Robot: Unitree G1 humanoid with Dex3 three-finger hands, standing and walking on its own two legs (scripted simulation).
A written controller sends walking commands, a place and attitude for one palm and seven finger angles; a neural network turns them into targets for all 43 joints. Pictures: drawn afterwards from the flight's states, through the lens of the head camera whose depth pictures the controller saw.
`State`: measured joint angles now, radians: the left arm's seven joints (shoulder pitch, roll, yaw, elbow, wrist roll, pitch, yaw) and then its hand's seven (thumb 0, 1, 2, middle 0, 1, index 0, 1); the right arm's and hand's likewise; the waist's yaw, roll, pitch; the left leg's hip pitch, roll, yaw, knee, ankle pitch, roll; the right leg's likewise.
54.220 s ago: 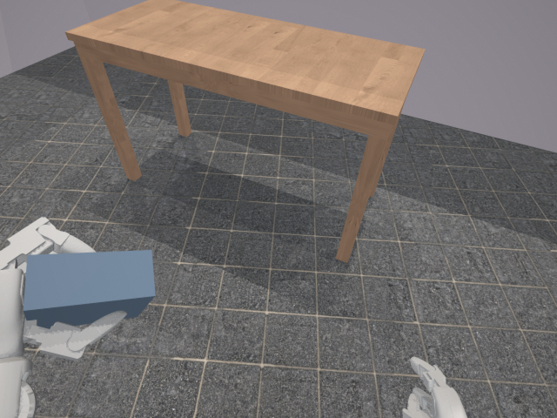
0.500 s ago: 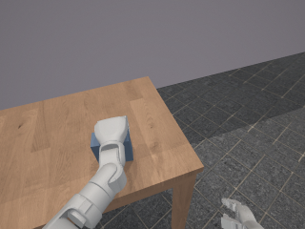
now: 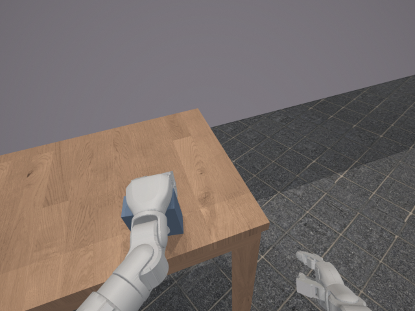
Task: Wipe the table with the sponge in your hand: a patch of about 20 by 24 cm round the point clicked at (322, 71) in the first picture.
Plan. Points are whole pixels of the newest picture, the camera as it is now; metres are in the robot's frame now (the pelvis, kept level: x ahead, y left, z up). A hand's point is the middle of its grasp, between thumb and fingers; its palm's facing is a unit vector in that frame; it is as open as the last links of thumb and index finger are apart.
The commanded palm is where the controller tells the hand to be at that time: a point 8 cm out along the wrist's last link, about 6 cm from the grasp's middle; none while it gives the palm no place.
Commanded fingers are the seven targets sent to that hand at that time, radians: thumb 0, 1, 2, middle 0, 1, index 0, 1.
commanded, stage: slide back across to the middle lane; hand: left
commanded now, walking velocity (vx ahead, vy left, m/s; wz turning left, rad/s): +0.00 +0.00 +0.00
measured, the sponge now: (156, 219) +0.31 +0.16 +0.02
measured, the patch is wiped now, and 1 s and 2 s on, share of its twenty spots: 0.90 0.90 0.90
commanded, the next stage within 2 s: wipe forward along the middle lane in 0.72 s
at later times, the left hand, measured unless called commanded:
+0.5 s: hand (147, 216) +0.28 +0.16 +0.07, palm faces +0.07 -0.21 -0.97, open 9.4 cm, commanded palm +0.23 +0.18 +0.11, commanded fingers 0.00 0.10 1.30 -1.20 -1.60 -1.20 -1.60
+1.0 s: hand (122, 221) +0.27 +0.21 +0.06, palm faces +0.01 -0.12 -0.99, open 9.5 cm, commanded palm +0.24 +0.22 +0.10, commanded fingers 0.00 0.10 1.30 -1.20 -1.60 -1.20 -1.60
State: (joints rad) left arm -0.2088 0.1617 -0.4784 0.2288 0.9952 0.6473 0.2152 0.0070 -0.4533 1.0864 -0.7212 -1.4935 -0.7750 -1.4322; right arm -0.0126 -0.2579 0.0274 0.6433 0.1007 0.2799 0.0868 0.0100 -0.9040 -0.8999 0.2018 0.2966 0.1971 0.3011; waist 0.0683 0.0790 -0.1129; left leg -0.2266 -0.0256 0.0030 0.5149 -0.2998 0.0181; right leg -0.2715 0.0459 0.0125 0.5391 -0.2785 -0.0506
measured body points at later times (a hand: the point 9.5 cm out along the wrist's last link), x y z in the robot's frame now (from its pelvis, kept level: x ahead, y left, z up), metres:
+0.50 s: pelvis +0.00 -0.01 +0.00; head -0.03 -0.06 +0.45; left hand +0.27 +0.17 +0.12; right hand +0.23 -0.23 -0.08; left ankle -0.02 +0.11 -0.73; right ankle +0.00 -0.09 -0.73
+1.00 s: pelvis +0.00 +0.00 +0.00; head -0.02 -0.05 +0.45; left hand +0.26 +0.21 +0.11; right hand +0.24 -0.22 -0.09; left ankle -0.02 +0.11 -0.73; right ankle +0.00 -0.09 -0.73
